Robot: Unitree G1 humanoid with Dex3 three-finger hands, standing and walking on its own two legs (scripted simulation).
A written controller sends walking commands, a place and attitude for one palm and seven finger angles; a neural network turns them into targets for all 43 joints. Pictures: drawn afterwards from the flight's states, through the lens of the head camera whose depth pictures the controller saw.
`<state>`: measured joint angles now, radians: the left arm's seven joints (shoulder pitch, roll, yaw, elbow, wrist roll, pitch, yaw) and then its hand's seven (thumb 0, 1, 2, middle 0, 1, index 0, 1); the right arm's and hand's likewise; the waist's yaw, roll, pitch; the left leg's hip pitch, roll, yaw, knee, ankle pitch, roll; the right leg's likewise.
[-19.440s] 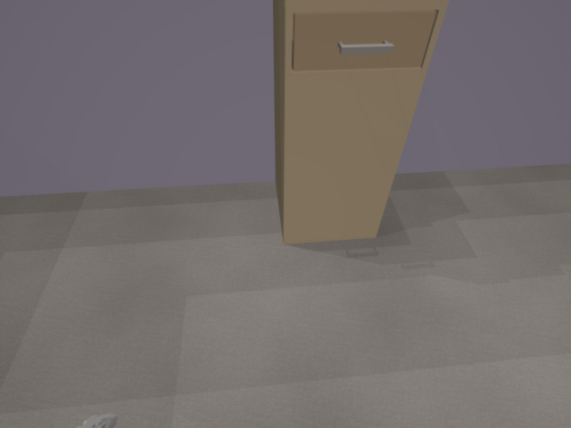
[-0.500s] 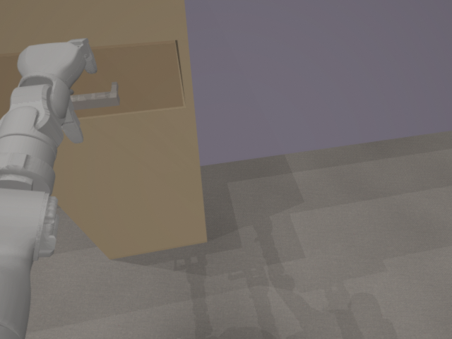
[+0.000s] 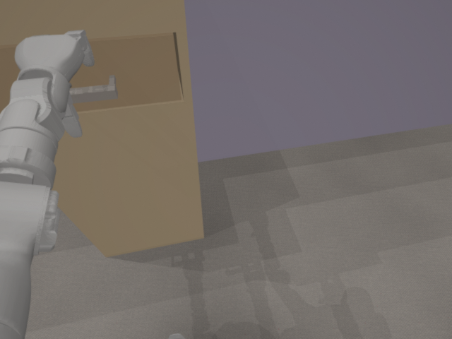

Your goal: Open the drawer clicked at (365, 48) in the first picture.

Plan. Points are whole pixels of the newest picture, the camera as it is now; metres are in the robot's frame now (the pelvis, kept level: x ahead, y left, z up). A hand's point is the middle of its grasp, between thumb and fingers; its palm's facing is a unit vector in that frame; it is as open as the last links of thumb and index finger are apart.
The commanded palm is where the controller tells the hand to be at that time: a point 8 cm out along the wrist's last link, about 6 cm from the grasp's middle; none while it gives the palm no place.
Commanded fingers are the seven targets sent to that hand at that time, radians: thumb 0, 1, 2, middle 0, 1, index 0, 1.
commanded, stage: lower the fingers behind the handle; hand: left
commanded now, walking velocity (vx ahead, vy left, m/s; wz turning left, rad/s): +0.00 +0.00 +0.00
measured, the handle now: (76, 89) +0.56 +0.24 +0.14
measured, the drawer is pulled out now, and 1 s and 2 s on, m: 0.00 0.00 0.00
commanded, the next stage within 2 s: lift the fingers back up to retry in 0.06 s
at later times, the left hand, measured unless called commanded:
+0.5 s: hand (67, 83) +0.52 +0.23 +0.18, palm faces +0.01 -0.02 -1.00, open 13.5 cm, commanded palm +0.52 +0.25 +0.24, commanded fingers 0.00 -0.50 0.30 -0.30 -1.20 -0.30 -1.20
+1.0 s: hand (63, 79) +0.52 +0.23 +0.19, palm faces -0.03 -0.02 -1.00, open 13.2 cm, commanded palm +0.52 +0.26 +0.27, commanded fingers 0.00 -0.50 0.30 -0.30 -1.20 -0.30 -1.20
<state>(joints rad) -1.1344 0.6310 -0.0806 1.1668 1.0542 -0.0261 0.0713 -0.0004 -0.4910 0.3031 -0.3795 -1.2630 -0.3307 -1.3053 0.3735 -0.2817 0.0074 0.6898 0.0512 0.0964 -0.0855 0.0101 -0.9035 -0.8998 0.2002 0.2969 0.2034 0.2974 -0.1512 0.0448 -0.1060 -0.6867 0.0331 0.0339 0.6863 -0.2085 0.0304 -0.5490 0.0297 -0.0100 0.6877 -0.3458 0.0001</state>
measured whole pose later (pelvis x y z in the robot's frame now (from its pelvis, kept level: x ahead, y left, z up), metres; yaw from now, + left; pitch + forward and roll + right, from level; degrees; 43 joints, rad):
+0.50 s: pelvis +0.00 +0.00 +0.00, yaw +0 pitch +11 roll -2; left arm -1.13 0.63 -0.07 1.14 1.05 -0.02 0.02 0.00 -0.49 0.30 -0.41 -1.24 -0.36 -1.26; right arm 0.38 -0.27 0.01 0.70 0.05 0.07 -0.09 0.01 -0.90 -0.90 0.20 0.30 0.20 0.30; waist -0.15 0.06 -0.10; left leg -0.68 0.03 0.04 0.68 -0.21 0.04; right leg -0.54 0.03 0.00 0.68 -0.34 0.01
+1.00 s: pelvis +0.03 -0.01 +0.01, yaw +1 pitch +10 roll -1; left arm -1.03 0.63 -0.05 1.02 1.01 -0.07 -0.07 0.00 -0.49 0.30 -0.51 -1.23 -0.44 -1.23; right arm 0.35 -0.28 -0.01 0.73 0.06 0.04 -0.08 0.01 -0.90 -0.90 0.20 0.30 0.20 0.30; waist -0.11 0.07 -0.09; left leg -0.56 0.03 0.01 0.60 -0.21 0.02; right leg -0.40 0.03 -0.03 0.57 -0.34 -0.01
